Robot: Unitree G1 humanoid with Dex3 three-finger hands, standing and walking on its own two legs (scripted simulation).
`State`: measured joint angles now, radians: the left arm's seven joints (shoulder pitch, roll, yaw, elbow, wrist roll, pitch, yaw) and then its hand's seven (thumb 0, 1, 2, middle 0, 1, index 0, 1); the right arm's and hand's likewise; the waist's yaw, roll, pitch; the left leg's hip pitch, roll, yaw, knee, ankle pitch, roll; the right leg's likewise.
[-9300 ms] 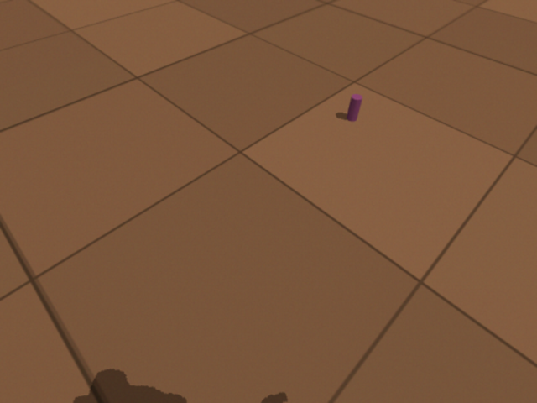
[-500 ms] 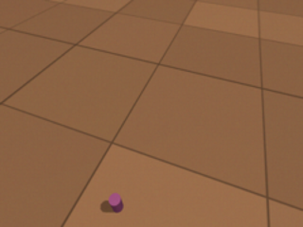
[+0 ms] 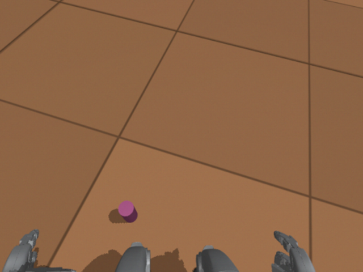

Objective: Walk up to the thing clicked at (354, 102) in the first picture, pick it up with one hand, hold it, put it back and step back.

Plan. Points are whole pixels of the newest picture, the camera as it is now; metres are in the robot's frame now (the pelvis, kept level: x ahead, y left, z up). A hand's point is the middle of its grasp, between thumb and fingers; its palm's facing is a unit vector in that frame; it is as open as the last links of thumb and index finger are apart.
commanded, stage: go down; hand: left
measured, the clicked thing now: (128, 212) +0.37 +0.20 -0.63
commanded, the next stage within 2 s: none
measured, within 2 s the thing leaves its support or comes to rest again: neither
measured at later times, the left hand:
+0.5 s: hand (46, 270) +0.15 +0.30 -0.16, palm faces +0.12 -0.95 -0.27, open 17.5 cm
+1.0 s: hand (47, 233) +0.24 +0.36 -0.24, palm faces +0.19 -0.97 -0.17, open 17.6 cm
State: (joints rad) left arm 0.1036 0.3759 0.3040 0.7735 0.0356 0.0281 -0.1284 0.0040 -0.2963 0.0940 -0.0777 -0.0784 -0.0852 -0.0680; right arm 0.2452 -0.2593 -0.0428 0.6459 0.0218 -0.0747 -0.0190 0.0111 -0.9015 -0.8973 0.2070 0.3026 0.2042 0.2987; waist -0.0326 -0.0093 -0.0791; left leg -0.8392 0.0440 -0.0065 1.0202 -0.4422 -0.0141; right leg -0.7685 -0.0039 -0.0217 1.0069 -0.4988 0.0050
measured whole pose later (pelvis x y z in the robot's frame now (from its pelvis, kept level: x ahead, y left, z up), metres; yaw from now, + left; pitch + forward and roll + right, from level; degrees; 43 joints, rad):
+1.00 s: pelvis -0.05 +0.00 -0.18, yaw -3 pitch +32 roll -4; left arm -0.15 0.60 0.64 0.81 -0.17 -0.27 -0.50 -0.01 -0.57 0.01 -0.06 -0.02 -0.06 -0.01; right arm 0.12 -0.30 0.02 0.64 -0.02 -0.19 -0.04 0.01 -0.89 -0.90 0.21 0.30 0.21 0.30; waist -0.02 -0.03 -0.18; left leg -1.71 0.06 -0.07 1.78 -0.63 -0.02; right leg -1.61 0.02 -0.06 1.76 -0.70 0.00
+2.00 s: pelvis -0.08 +0.00 -0.30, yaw -6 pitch +32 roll -6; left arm -0.45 0.83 0.82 1.02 -0.22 -0.34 -0.72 -0.01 -0.60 0.06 -0.04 -0.07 -0.05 -0.06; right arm 0.09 -0.34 0.08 0.71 -0.05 -0.20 -0.05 0.01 -0.89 -0.90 0.21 0.30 0.21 0.30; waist -0.03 -0.04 -0.12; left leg -2.09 0.06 -0.13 2.17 -0.64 -0.02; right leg -1.98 0.04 -0.08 2.15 -0.72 0.00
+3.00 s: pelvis -0.09 +0.00 -0.38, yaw -10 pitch +25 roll -8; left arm -0.55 0.84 0.83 1.27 -0.31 -0.68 -0.75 -0.01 -0.61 0.01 -0.06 -0.08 -0.06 -0.07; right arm -0.03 -0.36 0.22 0.69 -0.14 -0.20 0.00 0.01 -0.90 -0.90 0.21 0.30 0.21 0.30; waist -0.11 -0.15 0.05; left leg -2.24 0.07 -0.22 2.45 -0.66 -0.04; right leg -2.11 0.07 -0.14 2.38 -0.72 0.01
